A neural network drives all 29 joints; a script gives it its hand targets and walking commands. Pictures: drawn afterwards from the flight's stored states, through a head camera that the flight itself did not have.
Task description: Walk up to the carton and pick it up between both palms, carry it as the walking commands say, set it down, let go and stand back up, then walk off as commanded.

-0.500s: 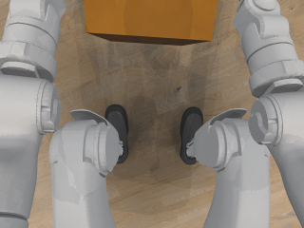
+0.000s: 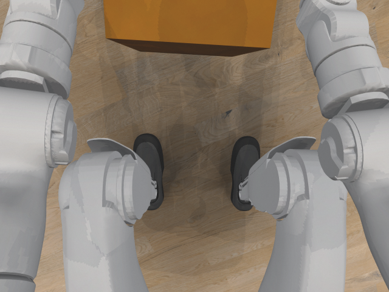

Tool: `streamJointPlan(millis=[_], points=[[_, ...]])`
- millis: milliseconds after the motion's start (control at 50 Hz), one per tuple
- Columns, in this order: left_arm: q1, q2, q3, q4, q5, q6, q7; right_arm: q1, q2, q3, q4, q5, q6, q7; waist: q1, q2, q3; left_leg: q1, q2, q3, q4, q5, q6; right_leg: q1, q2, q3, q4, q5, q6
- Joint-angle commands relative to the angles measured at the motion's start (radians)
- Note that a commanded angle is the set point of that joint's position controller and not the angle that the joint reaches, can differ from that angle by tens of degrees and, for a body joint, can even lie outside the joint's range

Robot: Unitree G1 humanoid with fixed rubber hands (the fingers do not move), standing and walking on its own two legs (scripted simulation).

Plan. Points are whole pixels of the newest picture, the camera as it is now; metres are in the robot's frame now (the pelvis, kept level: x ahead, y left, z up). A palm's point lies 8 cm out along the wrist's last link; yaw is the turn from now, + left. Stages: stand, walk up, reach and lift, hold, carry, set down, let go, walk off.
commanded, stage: reach and lift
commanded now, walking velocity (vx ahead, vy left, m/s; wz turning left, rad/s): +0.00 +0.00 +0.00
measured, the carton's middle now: out of the picture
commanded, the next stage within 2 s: none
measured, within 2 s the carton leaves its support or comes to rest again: leaves its support in 1.06 s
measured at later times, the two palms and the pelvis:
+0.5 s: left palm out of the picture +0.57 +0.18 -0.18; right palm out of the picture +0.55 -0.12 -0.18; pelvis +0.00 +0.00 +0.00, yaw +0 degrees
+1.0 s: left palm out of the picture +0.57 +0.19 -0.18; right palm out of the picture +0.57 -0.12 -0.18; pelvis +0.01 -0.01 -0.02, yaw +1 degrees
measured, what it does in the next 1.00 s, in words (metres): stands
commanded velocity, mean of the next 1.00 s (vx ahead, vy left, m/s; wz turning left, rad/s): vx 0.00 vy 0.00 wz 0.00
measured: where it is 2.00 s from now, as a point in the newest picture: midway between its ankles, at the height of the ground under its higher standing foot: (199, 184)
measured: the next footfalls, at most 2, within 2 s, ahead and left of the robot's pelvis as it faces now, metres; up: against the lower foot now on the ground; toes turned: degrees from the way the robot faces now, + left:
none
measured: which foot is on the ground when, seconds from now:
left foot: down 0.00-1.00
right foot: down 0.00-1.00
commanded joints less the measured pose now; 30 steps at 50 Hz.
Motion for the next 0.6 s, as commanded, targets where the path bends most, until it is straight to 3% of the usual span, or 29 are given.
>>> streamJointPlan(millis=[0,200,340,400,460,520,580], points=[[-0.276,0.078,0.007,-0.088,0.008,-0.019,0.000,-0.248,-0.083,-0.009,-0.092,-0.008,-0.020,-0.001,-0.004,0.073,-1.210,0.646,-0.061,0.002,-0.168,0.287,-0.032,0.515,0.074,-0.047,-0.147,0.280,0.015],[-0.318,0.022,-0.003,-0.114,0.027,-0.024,0.016,-0.276,-0.034,-0.008,-0.117,-0.026,-0.028,-0.017,0.002,0.078,-1.254,0.688,-0.080,0.009,-0.170,0.308,-0.037,0.552,0.094,-0.055,-0.154,0.299,0.018],[-0.357,-0.123,-0.065,-0.132,0.001,-0.027,-0.010,-0.313,0.090,0.030,-0.136,-0.032,-0.034,0.004,-0.017,0.086,-1.233,0.694,-0.091,0.010,-0.176,0.318,-0.037,0.547,0.105,-0.065,-0.158,0.308,0.016],[-0.402,-0.273,-0.091,-0.139,0.000,-0.020,-0.044,-0.369,0.233,0.057,-0.154,-0.040,-0.026,0.042,-0.018,0.081,-1.218,0.681,-0.099,0.011,-0.175,0.311,-0.035,0.546,0.112,-0.067,-0.155,0.302,0.015],[-0.455,-0.550,-0.120,-0.147,0.013,-0.001,-0.111,-0.464,0.482,0.092,-0.181,-0.058,-0.007,0.116,-0.012,0.079,-1.184,0.631,-0.113,0.014,-0.168,0.273,-0.025,0.539,0.124,-0.069,-0.132,0.271,0.009],[-0.481,-0.803,-0.100,-0.170,0.078,0.042,-0.195,-0.534,0.719,0.069,-0.217,-0.107,0.044,0.210,-0.025,0.084,-1.125,0.650,-0.124,0.027,-0.155,0.263,-0.022,0.460,0.138,-0.088,-0.130,0.226,0.007],[-0.437,-0.940,-0.062,-0.194,0.128,0.075,-0.247,-0.536,0.849,0.044,-0.245,-0.139,0.076,0.266,-0.024,0.085,-1.106,0.607,-0.135,0.045,-0.140,0.256,-0.018,0.421,0.147,-0.096,-0.116,0.215,0.008]])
